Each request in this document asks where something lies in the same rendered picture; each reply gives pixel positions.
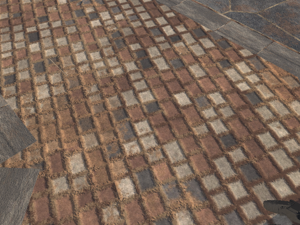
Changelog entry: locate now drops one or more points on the robot right hand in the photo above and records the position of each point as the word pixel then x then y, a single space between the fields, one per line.
pixel 289 209

